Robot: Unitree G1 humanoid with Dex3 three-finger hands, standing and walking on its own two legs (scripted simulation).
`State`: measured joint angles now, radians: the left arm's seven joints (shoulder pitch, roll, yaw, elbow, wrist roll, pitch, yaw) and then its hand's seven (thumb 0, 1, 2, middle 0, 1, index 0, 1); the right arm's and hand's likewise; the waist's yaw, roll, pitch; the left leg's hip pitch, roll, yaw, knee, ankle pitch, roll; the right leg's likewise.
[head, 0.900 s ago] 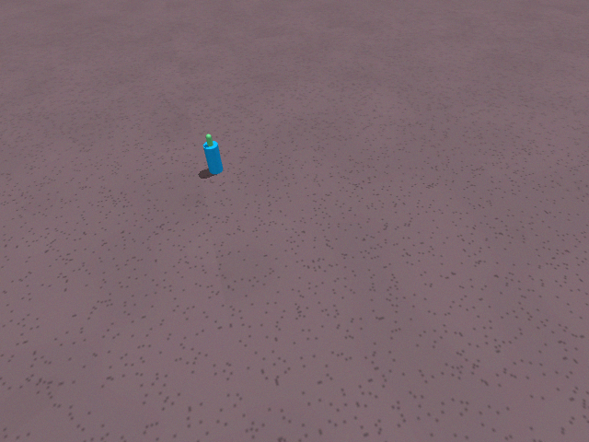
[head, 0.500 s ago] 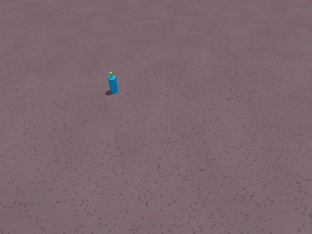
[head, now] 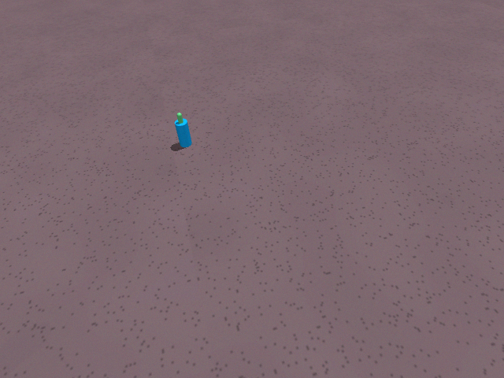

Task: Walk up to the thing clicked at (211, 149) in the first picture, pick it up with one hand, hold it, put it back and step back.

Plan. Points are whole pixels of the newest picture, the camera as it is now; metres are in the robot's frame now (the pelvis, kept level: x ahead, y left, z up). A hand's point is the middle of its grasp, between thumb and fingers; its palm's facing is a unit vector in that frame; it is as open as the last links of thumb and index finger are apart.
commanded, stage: stand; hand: left
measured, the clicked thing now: (182, 129) +1.59 +0.49 -0.67
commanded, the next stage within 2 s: walk up in 0.22 s
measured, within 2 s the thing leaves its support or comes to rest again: neither
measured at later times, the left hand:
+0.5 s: hand out of the picture +0.06 +0.34 -0.16, palm faces +0.11 -0.92 -0.38, open 7.4 cm
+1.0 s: hand (100, 269) +0.38 +0.37 -0.14, palm faces +0.07 -0.92 -0.39, open 7.4 cm
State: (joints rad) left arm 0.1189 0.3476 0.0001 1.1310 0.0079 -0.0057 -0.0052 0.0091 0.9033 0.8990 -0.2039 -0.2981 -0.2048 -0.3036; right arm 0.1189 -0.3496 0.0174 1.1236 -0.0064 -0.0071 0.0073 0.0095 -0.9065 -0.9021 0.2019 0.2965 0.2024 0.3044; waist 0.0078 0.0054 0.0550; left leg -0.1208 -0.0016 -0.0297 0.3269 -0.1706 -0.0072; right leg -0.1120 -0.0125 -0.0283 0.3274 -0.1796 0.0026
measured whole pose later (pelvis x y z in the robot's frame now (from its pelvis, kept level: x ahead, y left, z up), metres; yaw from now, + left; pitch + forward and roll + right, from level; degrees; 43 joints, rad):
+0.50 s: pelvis +0.06 +0.04 -0.01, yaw +6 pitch -1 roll -1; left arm 0.26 0.45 0.09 1.01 0.04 -0.05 -0.07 0.01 0.90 0.90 -0.21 -0.30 -0.21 -0.30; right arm 0.21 -0.45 -0.10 1.01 -0.03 -0.01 0.11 0.01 -0.91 -0.90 0.20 0.30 0.20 0.30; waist 0.04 -0.01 0.02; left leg -0.41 0.10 0.02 0.64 -0.31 0.00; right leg -0.03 -0.08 -0.12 0.38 -0.33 0.00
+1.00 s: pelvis +0.30 +0.07 -0.03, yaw +8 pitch -2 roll +2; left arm 0.17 0.44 0.08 0.94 0.01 -0.04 -0.11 0.01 0.90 0.90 -0.20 -0.30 -0.20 -0.30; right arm 0.39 -0.41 -0.06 0.93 -0.01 -0.07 0.06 0.01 -0.90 -0.90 0.21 0.30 0.21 0.31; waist -0.03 0.01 0.04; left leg 0.03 0.05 0.06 0.47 -0.46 -0.03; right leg -0.44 -0.09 -0.05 0.54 -0.10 -0.04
